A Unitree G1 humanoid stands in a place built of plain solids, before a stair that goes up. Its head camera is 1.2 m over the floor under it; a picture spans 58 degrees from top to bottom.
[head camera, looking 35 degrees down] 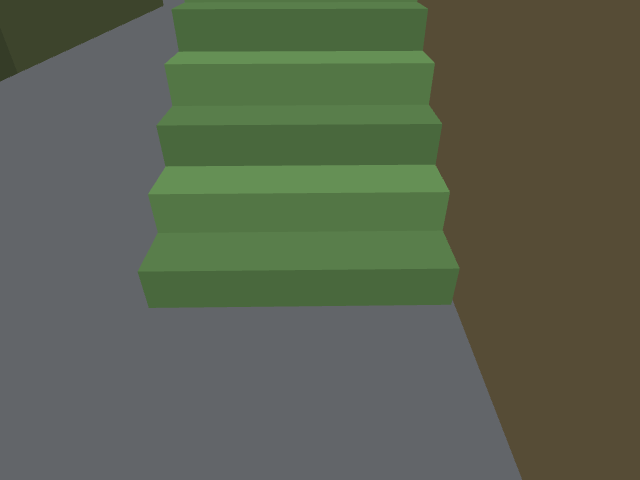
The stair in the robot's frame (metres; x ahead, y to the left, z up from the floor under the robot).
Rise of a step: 0.18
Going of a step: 0.25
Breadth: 1.20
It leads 1 degrees to the left of straight ahead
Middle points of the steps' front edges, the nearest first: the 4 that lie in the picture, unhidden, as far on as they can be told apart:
1.26 0.08 0.19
1.51 0.08 0.37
1.77 0.08 0.56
2.02 0.09 0.74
